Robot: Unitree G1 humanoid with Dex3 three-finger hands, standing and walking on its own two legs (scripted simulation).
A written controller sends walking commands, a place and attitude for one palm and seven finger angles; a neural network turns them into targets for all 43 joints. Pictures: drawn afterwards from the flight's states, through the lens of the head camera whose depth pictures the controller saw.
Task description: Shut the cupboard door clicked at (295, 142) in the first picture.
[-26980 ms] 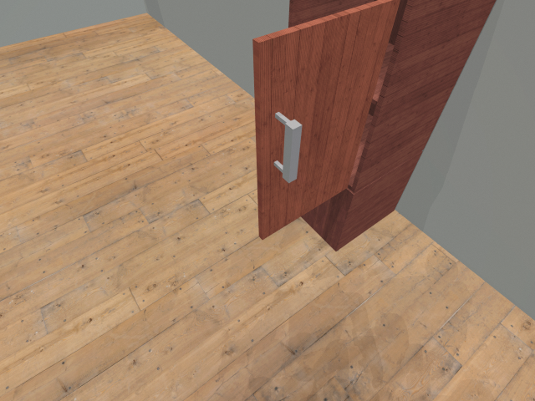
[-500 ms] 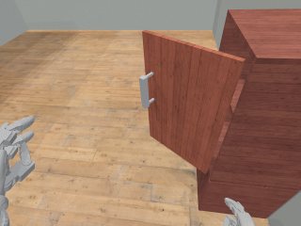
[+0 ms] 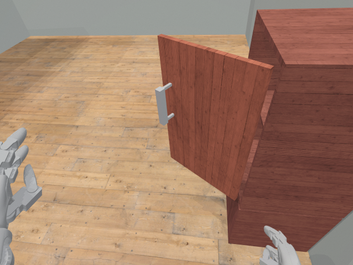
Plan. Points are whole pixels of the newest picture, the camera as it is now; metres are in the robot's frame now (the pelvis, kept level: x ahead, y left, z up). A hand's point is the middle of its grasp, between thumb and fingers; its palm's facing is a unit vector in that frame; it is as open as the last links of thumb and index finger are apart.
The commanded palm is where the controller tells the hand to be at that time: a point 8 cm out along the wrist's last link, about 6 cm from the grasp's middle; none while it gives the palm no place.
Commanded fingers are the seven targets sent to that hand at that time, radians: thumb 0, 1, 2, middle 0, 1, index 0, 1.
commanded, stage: step back with the hand held close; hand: left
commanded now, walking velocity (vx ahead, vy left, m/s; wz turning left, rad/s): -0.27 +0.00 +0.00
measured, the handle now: (166, 104) +0.65 +0.12 +0.01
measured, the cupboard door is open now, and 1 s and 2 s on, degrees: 55 55 55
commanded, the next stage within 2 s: stop stepping back and stand still in 1.44 s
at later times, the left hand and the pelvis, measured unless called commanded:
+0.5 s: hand (20, 198) +0.17 +0.29 +0.16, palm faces +0.38 -0.78 -0.51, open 7.4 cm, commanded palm +0.11 +0.32 +0.17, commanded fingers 0.00 0.90 0.90 -0.20 -0.30 -0.20 -0.30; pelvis -0.03 +0.03 -0.01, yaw -1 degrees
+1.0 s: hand (0, 234) +0.12 +0.28 +0.16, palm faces +0.44 -0.79 -0.43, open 7.4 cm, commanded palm +0.04 +0.33 +0.17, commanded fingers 0.00 0.90 0.90 -0.20 -0.30 -0.20 -0.30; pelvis -0.09 +0.02 -0.02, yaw +1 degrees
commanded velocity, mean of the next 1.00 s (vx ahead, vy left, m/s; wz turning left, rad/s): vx -0.31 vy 0.00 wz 0.00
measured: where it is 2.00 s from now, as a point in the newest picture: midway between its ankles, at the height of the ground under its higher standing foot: outside the picture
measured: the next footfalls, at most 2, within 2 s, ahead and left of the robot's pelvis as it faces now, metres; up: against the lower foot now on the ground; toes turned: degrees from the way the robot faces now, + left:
right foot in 1.42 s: -0.31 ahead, -0.11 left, +0.00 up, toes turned -3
left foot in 1.68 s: -0.10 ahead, +0.08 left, +0.00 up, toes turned -2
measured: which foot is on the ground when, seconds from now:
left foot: down 0.00-1.00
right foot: down 0.00-1.00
